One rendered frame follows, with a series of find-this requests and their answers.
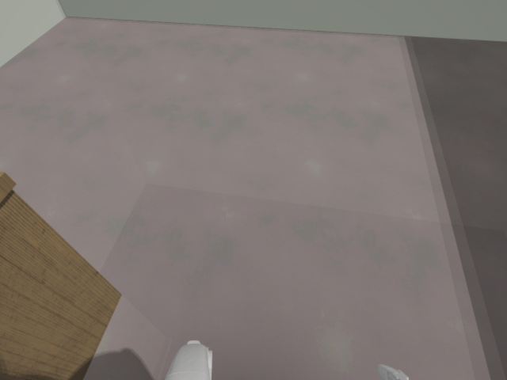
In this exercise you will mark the table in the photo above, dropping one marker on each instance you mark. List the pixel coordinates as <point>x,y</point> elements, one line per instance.
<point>54,305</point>

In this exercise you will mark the robot left thigh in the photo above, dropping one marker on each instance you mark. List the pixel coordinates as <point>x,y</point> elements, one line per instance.
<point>192,362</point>

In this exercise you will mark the right robot hand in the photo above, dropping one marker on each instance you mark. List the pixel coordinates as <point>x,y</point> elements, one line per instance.
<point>388,373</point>

